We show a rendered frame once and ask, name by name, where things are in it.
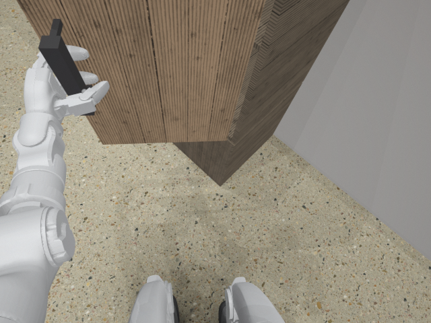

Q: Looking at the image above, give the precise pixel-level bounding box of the cupboard door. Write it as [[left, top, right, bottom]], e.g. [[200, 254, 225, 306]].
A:
[[16, 0, 266, 145]]

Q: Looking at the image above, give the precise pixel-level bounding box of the handle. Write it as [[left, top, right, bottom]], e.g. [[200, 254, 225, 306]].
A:
[[38, 19, 96, 116]]

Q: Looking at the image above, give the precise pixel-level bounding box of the right robot shin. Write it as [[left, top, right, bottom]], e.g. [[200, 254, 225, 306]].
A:
[[226, 277, 246, 323]]

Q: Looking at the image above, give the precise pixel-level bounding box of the left robot forearm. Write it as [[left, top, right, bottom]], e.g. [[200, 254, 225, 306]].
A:
[[0, 112, 67, 216]]

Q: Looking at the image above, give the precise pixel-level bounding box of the robot left hand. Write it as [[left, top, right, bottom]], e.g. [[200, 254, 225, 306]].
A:
[[24, 45, 110, 123]]

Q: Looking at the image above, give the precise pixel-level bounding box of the robot right thigh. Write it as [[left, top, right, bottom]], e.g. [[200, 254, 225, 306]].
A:
[[225, 282, 285, 323]]

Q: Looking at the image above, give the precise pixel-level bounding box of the left robot upper arm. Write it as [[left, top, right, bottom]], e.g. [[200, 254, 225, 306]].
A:
[[0, 207, 75, 323]]

